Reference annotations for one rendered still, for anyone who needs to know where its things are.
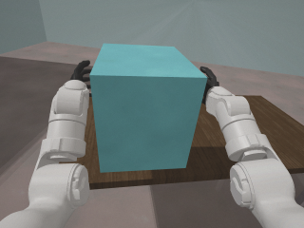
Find robot right upper arm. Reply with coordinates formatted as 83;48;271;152
230;158;304;228

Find carton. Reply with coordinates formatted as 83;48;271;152
89;43;208;173

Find robot left hand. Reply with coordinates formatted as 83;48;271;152
70;60;92;97

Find right robot forearm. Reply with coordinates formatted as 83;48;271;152
205;86;295;196

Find table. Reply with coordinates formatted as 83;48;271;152
59;95;304;207

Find left robot forearm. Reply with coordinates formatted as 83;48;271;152
28;80;89;202

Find robot left upper arm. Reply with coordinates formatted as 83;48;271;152
0;163;90;228

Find robot right hand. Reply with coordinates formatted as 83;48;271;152
199;66;219;105

